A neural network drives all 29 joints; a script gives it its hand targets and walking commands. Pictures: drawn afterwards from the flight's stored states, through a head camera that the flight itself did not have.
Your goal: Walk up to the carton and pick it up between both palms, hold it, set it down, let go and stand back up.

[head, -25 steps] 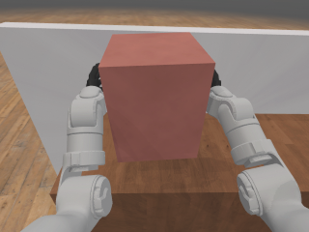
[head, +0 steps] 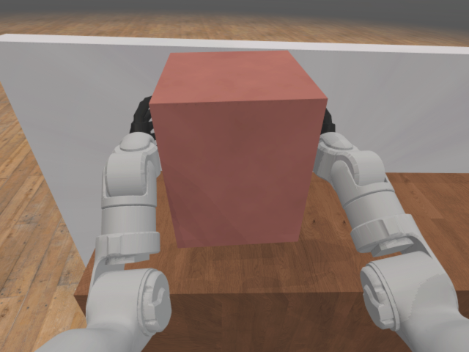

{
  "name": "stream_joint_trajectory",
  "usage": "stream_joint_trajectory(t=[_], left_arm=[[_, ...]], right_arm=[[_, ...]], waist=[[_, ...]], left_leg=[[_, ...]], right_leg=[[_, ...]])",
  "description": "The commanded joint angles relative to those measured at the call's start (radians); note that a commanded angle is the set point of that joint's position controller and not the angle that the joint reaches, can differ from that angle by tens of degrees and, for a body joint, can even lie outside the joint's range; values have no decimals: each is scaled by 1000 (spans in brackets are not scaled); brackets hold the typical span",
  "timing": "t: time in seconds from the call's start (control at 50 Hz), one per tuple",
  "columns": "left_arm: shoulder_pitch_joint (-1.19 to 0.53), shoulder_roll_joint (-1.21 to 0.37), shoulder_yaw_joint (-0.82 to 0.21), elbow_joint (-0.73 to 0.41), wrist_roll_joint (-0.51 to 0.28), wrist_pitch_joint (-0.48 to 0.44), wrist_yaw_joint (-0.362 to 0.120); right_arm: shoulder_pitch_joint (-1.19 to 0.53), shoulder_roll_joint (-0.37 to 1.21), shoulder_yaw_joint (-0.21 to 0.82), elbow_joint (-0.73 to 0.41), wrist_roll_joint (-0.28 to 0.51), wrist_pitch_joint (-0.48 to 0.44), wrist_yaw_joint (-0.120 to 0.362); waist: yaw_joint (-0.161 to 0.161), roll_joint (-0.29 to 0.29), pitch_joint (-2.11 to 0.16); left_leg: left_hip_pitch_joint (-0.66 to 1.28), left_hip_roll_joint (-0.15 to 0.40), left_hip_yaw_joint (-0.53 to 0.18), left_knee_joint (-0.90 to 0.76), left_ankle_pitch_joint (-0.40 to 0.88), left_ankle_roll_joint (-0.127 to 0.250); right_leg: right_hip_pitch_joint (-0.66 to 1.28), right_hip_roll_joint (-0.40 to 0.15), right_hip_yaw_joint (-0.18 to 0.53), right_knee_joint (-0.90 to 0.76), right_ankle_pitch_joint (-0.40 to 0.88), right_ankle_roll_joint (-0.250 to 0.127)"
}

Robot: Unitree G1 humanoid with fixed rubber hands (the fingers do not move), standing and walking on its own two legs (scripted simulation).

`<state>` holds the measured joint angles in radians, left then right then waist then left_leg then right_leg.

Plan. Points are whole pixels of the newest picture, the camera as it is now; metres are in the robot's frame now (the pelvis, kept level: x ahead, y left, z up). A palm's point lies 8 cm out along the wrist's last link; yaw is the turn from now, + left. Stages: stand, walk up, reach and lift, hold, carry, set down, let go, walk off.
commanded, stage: hold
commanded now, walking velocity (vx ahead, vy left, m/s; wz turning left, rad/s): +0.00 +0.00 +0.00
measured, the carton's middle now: (234, 146) +0.37 +0.01 +0.24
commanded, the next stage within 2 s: none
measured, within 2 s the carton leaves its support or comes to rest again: neither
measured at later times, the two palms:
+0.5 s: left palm (142, 140) +0.36 +0.16 +0.25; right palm (321, 142) +0.36 -0.13 +0.25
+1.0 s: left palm (142, 140) +0.36 +0.16 +0.25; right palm (321, 143) +0.36 -0.13 +0.25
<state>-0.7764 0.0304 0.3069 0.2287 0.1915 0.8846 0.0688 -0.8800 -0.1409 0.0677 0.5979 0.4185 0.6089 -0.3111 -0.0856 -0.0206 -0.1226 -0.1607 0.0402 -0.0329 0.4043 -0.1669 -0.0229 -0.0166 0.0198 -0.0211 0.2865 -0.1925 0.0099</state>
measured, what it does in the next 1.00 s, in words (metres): stands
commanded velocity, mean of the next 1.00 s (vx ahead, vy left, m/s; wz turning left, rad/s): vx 0.00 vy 0.00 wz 0.00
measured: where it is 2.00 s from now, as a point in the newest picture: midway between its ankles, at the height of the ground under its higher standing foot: outside the picture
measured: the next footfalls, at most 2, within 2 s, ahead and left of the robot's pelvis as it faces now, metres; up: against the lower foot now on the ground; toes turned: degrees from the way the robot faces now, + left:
none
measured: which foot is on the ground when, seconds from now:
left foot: down 0.00-1.00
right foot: down 0.00-1.00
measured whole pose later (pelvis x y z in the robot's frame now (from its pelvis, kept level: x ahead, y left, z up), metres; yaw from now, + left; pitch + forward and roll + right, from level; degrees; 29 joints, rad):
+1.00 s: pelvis +0.00 +0.00 +0.00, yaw +0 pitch -4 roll -2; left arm -0.79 0.04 0.31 0.25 0.19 0.88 0.07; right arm -0.88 -0.14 0.06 0.62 0.41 0.60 -0.31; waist -0.09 -0.02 -0.13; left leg -0.17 0.04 -0.03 0.41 -0.16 -0.02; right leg -0.03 0.02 -0.02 0.29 -0.19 0.01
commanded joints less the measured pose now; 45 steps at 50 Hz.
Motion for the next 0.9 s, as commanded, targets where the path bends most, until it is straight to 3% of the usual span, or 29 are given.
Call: stream_joint_trajectory(t=[0.0,0.22,0.66,0.7,0.82,0.88], left_arm=[[-900,-619,-502,-175,-193,-103,-156],[-905,-619,-498,-135,-193,-109,-149],[-905,-623,-504,-143,-193,-111,-149],[-903,-625,-508,-145,-204,-113,-148],[-902,-626,-518,-180,-207,-113,-143],[-903,-626,-502,-158,-198,-108,-145]], right_arm=[[-974,709,260,-411,142,-43,133],[-995,714,251,-384,139,-48,141],[-986,696,238,-384,141,-54,137],[-997,702,250,-391,139,-55,139],[-985,706,267,-409,152,-57,140],[-988,707,259,-397,143,-54,141]], waist=[[-6,81,-446],[2,73,-447],[-21,96,-439],[-7,88,-464],[-12,91,-487],[-3,74,-458]], left_leg=[[306,-81,10,-5,291,-25],[290,-78,11,-11,261,-26],[301,-81,6,-6,284,-29],[296,-78,7,-3,284,-27],[314,-77,2,6,324,-29],[306,-75,7,-3,292,-25]], right_leg=[[-79,66,0,-42,229,61],[-91,65,0,-45,186,59],[-84,65,2,-48,210,59],[-68,69,-1,-44,211,55],[-66,70,1,-37,251,53],[-87,72,-5,-42,209,55]])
